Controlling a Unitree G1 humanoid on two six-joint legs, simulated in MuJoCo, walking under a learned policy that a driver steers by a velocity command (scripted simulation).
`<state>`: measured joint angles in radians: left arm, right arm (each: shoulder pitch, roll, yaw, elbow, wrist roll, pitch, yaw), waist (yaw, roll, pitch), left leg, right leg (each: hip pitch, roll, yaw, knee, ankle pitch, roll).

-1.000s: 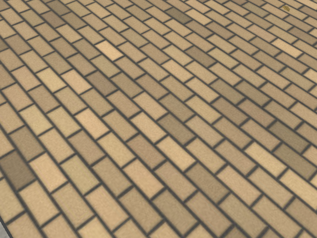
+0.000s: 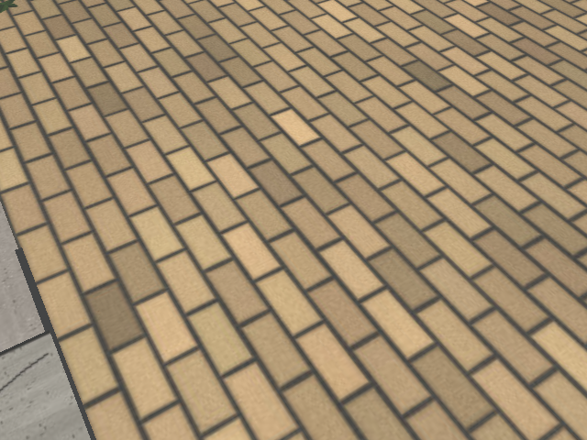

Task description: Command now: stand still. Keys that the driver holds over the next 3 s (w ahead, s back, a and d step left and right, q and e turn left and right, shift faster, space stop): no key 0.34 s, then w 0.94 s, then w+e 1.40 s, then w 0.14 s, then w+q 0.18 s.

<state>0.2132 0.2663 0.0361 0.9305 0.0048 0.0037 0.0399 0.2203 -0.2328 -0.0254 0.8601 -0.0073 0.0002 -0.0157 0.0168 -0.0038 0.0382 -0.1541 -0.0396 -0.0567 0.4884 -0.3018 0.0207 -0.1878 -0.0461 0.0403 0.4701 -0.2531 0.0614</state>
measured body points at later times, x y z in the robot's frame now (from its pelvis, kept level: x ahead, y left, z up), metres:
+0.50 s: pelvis +0.01 -0.02 +0.00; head +0.01 -0.02 +0.45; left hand +0.05 +0.25 -0.15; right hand +0.04 -0.28 -0.15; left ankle -0.03 +0.11 -0.74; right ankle -0.01 -0.14 -0.72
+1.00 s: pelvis +0.21 -0.03 -0.01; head +0.25 -0.04 +0.44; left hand +0.09 +0.21 -0.14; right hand +0.46 -0.24 -0.10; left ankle +0.39 +0.09 -0.72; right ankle +0.02 -0.13 -0.74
